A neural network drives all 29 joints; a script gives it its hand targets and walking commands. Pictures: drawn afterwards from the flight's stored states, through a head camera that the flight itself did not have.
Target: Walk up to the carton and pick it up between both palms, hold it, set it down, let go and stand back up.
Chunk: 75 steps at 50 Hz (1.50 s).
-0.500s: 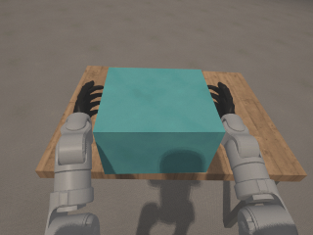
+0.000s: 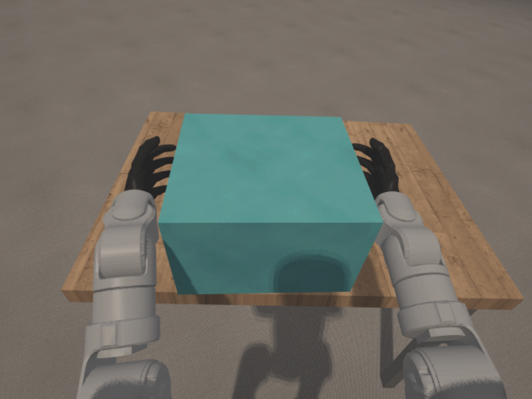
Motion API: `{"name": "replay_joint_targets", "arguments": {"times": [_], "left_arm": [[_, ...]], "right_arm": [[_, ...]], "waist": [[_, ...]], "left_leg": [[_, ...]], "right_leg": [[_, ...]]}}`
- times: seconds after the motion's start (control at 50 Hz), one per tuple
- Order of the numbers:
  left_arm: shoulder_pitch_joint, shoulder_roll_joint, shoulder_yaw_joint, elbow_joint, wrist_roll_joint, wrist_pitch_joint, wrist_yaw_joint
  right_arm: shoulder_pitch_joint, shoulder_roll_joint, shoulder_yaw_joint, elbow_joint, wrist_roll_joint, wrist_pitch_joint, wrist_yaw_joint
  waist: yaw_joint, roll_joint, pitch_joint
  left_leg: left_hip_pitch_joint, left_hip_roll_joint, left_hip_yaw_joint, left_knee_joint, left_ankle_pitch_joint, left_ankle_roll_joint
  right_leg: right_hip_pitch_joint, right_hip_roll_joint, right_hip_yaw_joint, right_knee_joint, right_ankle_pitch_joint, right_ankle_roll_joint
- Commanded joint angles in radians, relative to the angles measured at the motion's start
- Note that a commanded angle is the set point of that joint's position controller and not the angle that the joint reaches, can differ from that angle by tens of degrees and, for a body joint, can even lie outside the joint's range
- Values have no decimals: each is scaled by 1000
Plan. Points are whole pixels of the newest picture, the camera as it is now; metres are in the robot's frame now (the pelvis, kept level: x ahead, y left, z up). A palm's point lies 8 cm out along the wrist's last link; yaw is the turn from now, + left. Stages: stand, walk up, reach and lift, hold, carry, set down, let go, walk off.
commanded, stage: hold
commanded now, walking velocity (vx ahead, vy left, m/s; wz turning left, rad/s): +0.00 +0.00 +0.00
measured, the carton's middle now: (265, 199) +0.37 +0.00 +0.13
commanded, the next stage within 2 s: none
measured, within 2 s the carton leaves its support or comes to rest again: neither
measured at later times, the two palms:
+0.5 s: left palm (144, 193) +0.34 +0.17 +0.17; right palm (384, 195) +0.35 -0.17 +0.16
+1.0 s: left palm (143, 193) +0.35 +0.17 +0.17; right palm (383, 196) +0.35 -0.17 +0.16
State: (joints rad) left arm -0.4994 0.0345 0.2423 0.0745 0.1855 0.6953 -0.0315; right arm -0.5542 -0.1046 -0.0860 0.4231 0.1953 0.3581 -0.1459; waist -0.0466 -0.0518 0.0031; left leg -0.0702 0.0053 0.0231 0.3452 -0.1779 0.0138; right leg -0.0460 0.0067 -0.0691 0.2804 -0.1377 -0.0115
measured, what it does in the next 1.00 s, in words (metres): stands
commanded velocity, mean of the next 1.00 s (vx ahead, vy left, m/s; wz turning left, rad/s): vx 0.00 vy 0.00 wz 0.00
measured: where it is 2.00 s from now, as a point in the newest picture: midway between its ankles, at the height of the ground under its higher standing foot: outside the picture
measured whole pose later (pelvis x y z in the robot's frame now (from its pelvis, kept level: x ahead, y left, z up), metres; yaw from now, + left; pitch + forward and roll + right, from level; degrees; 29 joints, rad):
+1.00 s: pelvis -0.01 +0.00 +0.00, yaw +0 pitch -6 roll -1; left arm -0.51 0.04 0.23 0.10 0.18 0.67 -0.02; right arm -0.55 -0.10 -0.10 0.44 0.19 0.32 -0.14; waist -0.05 -0.05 0.01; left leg -0.08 0.00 0.01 0.35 -0.17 0.01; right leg -0.05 0.01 -0.08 0.29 -0.14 -0.02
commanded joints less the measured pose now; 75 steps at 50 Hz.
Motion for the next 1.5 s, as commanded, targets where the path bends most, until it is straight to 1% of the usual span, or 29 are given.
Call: {"name": "replay_joint_targets", "arguments": {"times": [0.0, 0.02, 0.04, 0.1, 0.14, 0.26, 0.34, 0.42, 0.64, 0.86, 0.96, 0.98, 1.0, 1.02, 1.04, 1.08, 1.12, 1.14, 1.16, 1.18, 1.22, 1.28, 1.34, 1.36, 1.38, 1.4, 1.44, 1.46, 1.48], "left_arm": [[-710, -532, -547, -301, -177, -85, -108], [-698, -522, -552, -294, -170, -81, -99], [-688, -517, -546, -276, -163, -76, -97], [-641, -495, -496, -216, -132, -61, -112], [-640, -491, -486, -207, -128, -58, -121], [-687, -506, -518, -220, -164, -85, -112], [-688, -501, -502, -190, -161, -88, -112], [-697, -500, -491, -168, -159, -87, -117], [-724, -510, -485, -142, -152, -98, -122], [-715, -522, -502, -161, -152, -99, -110], [-708, -523, -508, -170, -154, -96, -105], [-693, -516, -492, -153, -143, -91, -106], [-684, -516, -485, -137, -142, -86, -110], [-684, -510, -474, -119, -134, -82, -112], [-700, -516, -487, -147, -144, -84, -112], [-702, -518, -483, -146, -141, -80, -113], [-713, -519, -495, -186, -147, -84, -113], [-700, -518, -499, -185, -149, -84, -114], [-721, -518, -505, -197, -156, -88, -113], [-715, -518, -515, -195, -157, -87, -112], [-713, -517, -520, -209, -155, -85, -107], [-692, -511, -504, -184, -140, -70, -109], [-667, -518, -504, -195, -141, -59, -114], [-671, -525, -521, -215, -143, -60, -113], [-682, -519, -514, -210, -142, -60, -112], [-674, -516, -516, -217, -142, -59, -111], [-682, -515, -509, -204, -142, -60, -113], [-683, -523, -513, -215, -145, -60, -113], [-689, -520, -515, -214, -144, -62, -112]], "right_arm": [[-779, 521, 448, -384, 129, -75, 136], [-787, 504, 451, -400, 131, -77, 141], [-778, 497, 444, -390, 126, -74, 143], [-767, 481, 423, -345, 96, -67, 145], [-779, 491, 421, -344, 86, -71, 146], [-837, 537, 458, -409, 95, -89, 140], [-836, 543, 455, -379, 81, -87, 140], [-843, 551, 444, -355, 70, -88, 140], [-845, 555, 423, -317, 61, -93, 136], [-847, 540, 429, -329, 76, -103, 143], [-848, 535, 433, -338, 80, -105, 146], [-858, 547, 441, -346, 77, -98, 142], [-867, 552, 440, -349, 74, -94, 137], [-872, 554, 439, -346, 74, -90, 134], [-868, 556, 435, -337, 73, -90, 133], [-872, 564, 437, -339, 79, -88, 131], [-862, 572, 454, -352, 92, -88, 130], [-862, 573, 457, -365, 92, -88, 127], [-860, 566, 459, -361, 97, -85, 126], [-859, 572, 459, -368, 101, -86, 124], [-836, 557, 454, -352, 97, -81, 127], [-822, 538, 437, -328, 91, -73, 130], [-812, 533, 440, -343, 96, -69, 131], [-818, 531, 447, -355, 104, -70, 131], [-831, 528, 448, -361, 108, -71, 131], [-821, 525, 446, -360, 108, -68, 130], [-822, 529, 436, -350, 103, -66, 132], [-827, 534, 440, -365, 101, -68, 134], [-824, 529, 437, -356, 98, -68, 137]], "waist": [[-21, 140, -486], [-18, 142, -491], [-26, 131, -472], [-19, 89, -398], [-14, 77, -387], [1, 69, -469], [7, 55, -454], [6, 50, -451], [-12, 69, -450], [-6, 84, -449], [-2, 82, -452], [-3, 50, -465], [-4, 42, -450], [6, 46, -432], [-5, 53, -438], [2, 55, -435], [1, 65, -471], [-3, 57, -486], [-4, 71, -491], [-11, 72, -485], [-15, 94, -474], [-15, 94, -422], [-19, 86, -432], [-22, 100, -448], [-15, 97, -445], [-18, 99, -446], [-21, 100, -418], [-15, 94, -433], [-19, 99, -439]], "left_leg": [[159, -32, -38, -8, 412, -79], [189, -33, -40, 7, 439, -82], [199, -30, -37, 8, 443, -80], [139, -31, -26, -29, 332, -55], [105, -32, -20, -47, 276, -45], [91, -42, -20, -31, 287, -34], [64, -42, -16, -47, 231, -20], [51, -42, -13, -57, 201, -14], [70, -45, -19, -51, 219, -25], [107, -37, -25, -36, 274, -36], [112, -35, -25, -33, 281, -36], [128, -40, -14, -36, 255, -28], [121, -42, -11, -43, 233, -24], [109, -43, -9, -48, 221, -20], [108, -38, -10, -48, 219, -22], [109, -41, -6, -43, 234, -23], [120, -42, -8, -30, 276, -25], [131, -44, -9, -27, 288, -26], [130, -46, -12, -26, 290, -31], [131, -44, -12, -25, 290, -32], [139, -39, -19, -20, 296, -40], [138, -34, -15, -25, 288, -43], [155, -31, -16, -22, 321, -48], [163, -31, -19, -18, 334, -52], [161, -31, -17, -15, 338, -51], [163, -30, -17, -12, 354, -54], [144, -29, -17, -20, 315, -52], [142, -30, -14, -21, 316, -50], [144, -27, -18, -25, 313, -52]], "right_leg": [[105, 55, 0, 13, 271, 22], [78, 59, 0, -2, 251, 17], [61, 60, 0, -8, 243, 17], [78, 47, 6, -20, 194, 21], [99, 40, 10, -20, 181, 24], [131, 38, 17, 0, 243, 30], [125, 31, 25, -5, 206, 33], [131, 26, 28, -7, 185, 35], [129, 29, 19, -5, 189, 36], [97, 40, 9, -7, 179, 28], [92, 41, 10, -9, 176, 26], [93, 34, 16, -17, 167, 32], [86, 33, 18, -22, 159, 33], [86, 30, 19, -23, 154, 37], [87, 31, 19, -17, 148, 35], [91, 31, 18, -17, 165, 37], [111, 32, 19, -8, 219, 40], [113, 33, 22, -6, 237, 41], [108, 34, 23, -3, 238, 40], [107, 33, 25, -7, 235, 38], [86, 35, 20, -9, 211, 33], [68, 37, 14, -16, 182, 27], [79, 41, 14, -20, 190, 23], [78, 43, 15, -16, 199, 22], [75, 43, 14, -17, 197, 21], [80, 43, 13, -14, 213, 25], [72, 43, 13, -18, 171, 22], [82, 45, 11, -17, 173, 20], [78, 46, 12, -17, 160, 17]]}}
